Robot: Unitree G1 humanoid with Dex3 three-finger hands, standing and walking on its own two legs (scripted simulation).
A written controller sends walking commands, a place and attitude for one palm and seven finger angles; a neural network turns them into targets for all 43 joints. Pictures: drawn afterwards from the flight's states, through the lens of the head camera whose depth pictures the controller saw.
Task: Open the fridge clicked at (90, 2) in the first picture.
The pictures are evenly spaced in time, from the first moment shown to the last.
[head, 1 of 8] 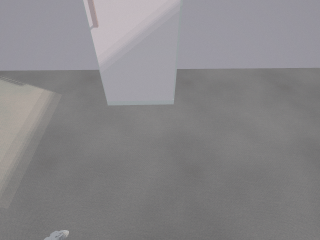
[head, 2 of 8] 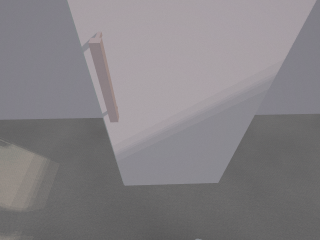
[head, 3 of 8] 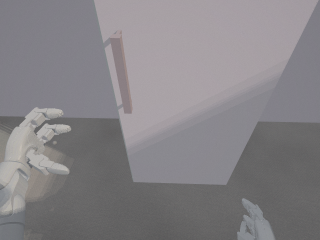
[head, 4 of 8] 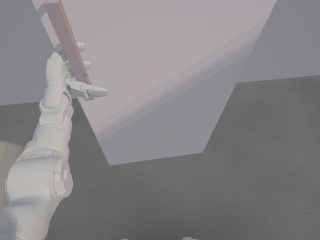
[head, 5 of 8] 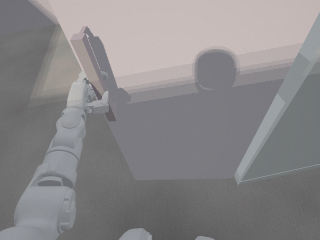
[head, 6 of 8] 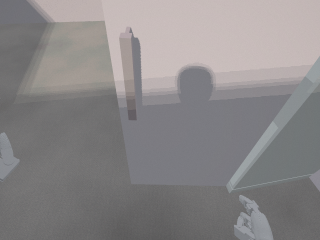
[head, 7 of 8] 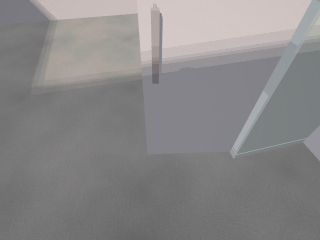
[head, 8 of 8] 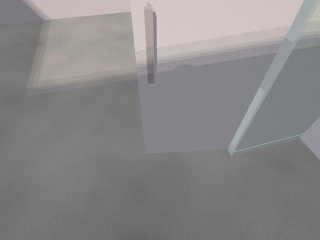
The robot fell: no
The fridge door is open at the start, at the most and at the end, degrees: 0 83 78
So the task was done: yes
